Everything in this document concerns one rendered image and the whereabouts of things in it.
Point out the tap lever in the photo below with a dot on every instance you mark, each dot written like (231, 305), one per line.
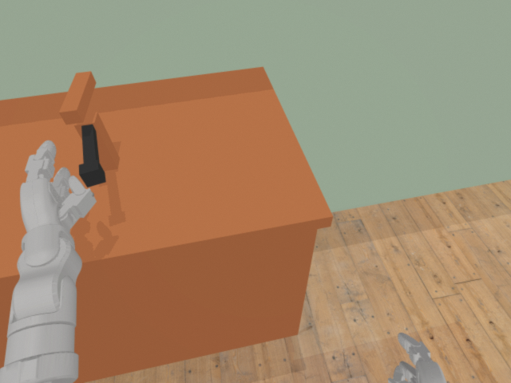
(90, 171)

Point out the right robot hand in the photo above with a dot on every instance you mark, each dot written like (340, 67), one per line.
(427, 371)

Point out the left robot hand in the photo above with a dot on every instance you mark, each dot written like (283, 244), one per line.
(44, 202)

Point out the robot left forearm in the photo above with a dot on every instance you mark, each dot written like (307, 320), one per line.
(43, 313)

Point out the counter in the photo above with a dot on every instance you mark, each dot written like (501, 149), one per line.
(202, 236)

